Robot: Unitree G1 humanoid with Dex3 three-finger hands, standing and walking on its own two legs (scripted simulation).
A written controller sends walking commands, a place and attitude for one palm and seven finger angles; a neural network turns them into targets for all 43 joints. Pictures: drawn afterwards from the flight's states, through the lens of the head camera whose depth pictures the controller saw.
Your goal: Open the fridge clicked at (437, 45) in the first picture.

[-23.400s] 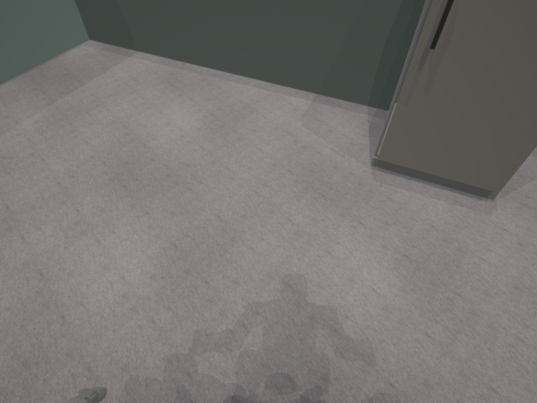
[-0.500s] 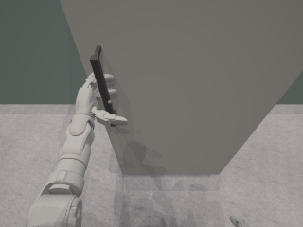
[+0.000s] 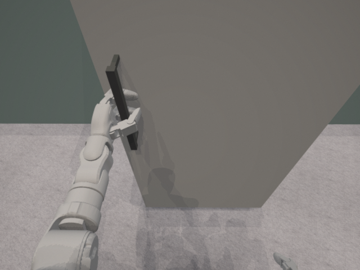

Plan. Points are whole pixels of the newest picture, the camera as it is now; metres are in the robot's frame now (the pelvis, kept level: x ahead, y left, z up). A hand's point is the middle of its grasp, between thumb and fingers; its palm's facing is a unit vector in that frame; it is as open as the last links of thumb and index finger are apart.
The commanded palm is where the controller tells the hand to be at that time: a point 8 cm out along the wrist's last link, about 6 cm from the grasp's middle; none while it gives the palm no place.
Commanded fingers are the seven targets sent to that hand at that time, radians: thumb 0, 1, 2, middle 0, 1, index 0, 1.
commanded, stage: grip the handle and tug to test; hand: left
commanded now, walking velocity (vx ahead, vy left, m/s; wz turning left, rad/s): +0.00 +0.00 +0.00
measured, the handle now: (126, 109) +0.46 +0.15 +0.09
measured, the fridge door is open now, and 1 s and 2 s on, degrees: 0 0 20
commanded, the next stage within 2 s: pull the door a little, standing still in 0.78 s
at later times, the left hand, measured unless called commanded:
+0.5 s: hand (135, 120) +0.42 +0.12 +0.10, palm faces +0.00 -1.00 +0.00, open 4.9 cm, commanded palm +0.37 +0.17 +0.10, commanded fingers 0.00 0.90 0.90 -0.45 -1.40 -0.45 -1.40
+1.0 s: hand (131, 125) +0.40 +0.12 +0.11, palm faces -0.02 -1.00 +0.00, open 5.5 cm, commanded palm +0.36 +0.17 +0.10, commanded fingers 0.00 0.90 0.90 -0.45 -1.40 -0.45 -1.40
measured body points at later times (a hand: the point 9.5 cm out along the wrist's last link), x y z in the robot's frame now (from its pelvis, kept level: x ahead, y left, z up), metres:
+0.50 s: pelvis +0.01 +0.00 +0.00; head +0.04 -0.01 +0.45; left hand +0.41 +0.17 +0.11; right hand +0.11 -0.25 -0.11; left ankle -0.01 +0.13 -0.72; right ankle +0.04 -0.12 -0.72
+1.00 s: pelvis +0.04 +0.00 +0.01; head +0.06 -0.01 +0.46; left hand +0.39 +0.18 +0.11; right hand +0.18 -0.23 -0.10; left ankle -0.01 +0.13 -0.72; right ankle +0.04 -0.12 -0.72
